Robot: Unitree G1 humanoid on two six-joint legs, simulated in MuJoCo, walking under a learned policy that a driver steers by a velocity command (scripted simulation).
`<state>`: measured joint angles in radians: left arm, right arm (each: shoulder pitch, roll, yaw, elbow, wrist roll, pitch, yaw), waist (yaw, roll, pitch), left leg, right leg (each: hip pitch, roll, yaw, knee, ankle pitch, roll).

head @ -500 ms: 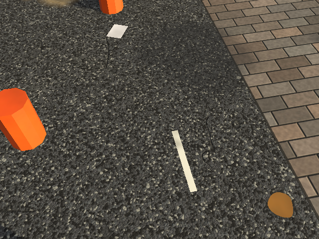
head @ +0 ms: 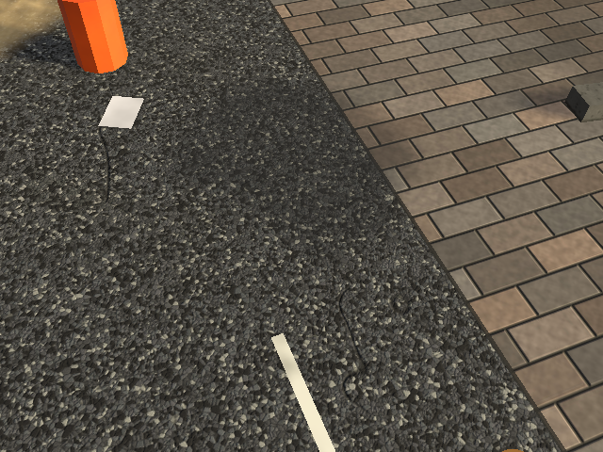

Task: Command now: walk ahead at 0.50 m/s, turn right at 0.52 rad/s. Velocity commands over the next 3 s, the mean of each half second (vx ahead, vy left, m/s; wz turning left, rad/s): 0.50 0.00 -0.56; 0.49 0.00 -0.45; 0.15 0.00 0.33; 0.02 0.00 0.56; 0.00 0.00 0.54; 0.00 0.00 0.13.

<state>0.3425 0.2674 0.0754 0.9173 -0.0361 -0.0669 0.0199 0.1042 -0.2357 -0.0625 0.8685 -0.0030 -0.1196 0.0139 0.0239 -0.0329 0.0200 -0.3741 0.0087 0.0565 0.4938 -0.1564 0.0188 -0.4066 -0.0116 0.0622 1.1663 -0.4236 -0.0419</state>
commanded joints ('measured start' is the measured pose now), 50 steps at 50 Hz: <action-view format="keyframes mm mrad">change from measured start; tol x32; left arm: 1 4 59 26 -83 3 7 -1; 16 -353 32 6 -268 12 28 -72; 23 105 294 97 -221 17 20 -47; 50 -15 156 15 -238 27 -5 0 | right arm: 1 50 -88 -19 -11 -10 -2 -3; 50 132 -167 -27 -128 6 6 24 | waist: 1 -24 160 -44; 22 43 -222 -226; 50 -73 104 -138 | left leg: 1 229 276 -278 -307 -43 137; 15 408 293 108 -332 230 124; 20 425 265 199 121 826 61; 23 -392 -27 -102 927 -460 -46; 36 -186 34 -101 133 233 -74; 45 88 -1 -72 -51 121 46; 48 718 393 -834 -166 61 333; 50 460 313 -550 -145 286 258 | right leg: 1 -252 -135 48 33 111 -8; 16 -307 -89 -105 -500 357 -23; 20 99 62 -212 -590 258 -115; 23 823 -345 791 -858 79 -412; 30 223 -168 273 -944 495 -267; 43 323 -166 291 -801 399 -158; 45 323 -107 258 -646 599 -119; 48 -294 113 130 117 -182 33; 50 -314 12 72 159 -70 47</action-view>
